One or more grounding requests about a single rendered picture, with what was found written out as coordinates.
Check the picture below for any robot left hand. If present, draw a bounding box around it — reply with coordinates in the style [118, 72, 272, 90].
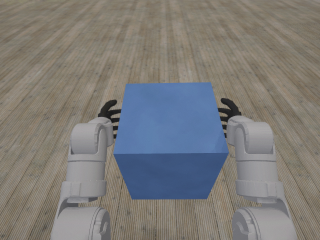
[98, 99, 122, 139]

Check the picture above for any robot left upper arm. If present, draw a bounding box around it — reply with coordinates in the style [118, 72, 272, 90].
[51, 206, 111, 240]

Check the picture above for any robot right upper arm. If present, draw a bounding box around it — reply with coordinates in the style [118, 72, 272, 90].
[232, 206, 297, 240]

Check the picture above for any robot right hand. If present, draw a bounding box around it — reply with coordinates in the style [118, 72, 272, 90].
[217, 98, 242, 138]

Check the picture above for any carton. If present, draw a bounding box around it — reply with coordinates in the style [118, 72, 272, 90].
[113, 82, 229, 200]

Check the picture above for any robot left forearm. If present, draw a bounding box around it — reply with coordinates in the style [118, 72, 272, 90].
[50, 117, 114, 240]

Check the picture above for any robot right forearm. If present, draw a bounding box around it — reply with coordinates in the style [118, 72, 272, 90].
[226, 115, 298, 240]

